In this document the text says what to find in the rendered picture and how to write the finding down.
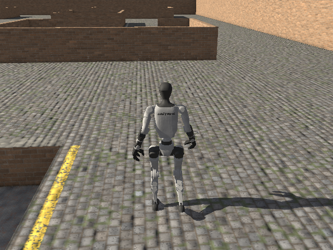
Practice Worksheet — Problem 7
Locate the robot right upper arm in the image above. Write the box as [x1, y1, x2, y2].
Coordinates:
[177, 105, 191, 133]

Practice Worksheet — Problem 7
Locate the left robot hand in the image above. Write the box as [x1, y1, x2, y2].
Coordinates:
[132, 148, 144, 161]

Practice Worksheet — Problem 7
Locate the robot left upper arm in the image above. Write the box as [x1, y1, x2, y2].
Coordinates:
[141, 105, 155, 135]

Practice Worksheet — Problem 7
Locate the robot right forearm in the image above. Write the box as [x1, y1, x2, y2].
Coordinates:
[186, 125, 195, 142]

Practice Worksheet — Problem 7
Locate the robot left forearm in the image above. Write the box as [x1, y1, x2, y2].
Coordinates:
[134, 127, 146, 150]

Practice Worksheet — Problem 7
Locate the right robot thigh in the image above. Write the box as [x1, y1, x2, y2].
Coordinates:
[173, 145, 184, 179]

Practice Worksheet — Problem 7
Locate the right robot hand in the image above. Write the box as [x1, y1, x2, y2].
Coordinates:
[184, 140, 196, 149]

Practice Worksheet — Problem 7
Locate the robot right foot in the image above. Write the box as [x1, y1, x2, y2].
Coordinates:
[177, 203, 185, 213]

